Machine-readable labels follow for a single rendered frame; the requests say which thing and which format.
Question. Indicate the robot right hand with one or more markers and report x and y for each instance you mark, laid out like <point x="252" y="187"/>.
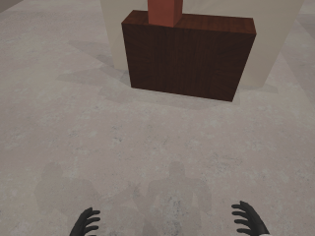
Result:
<point x="254" y="222"/>

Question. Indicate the pedestal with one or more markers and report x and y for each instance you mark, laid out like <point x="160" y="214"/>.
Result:
<point x="201" y="56"/>

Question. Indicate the carton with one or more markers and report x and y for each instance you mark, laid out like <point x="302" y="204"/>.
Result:
<point x="165" y="13"/>

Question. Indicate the robot left hand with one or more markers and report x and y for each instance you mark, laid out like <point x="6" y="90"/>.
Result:
<point x="80" y="228"/>

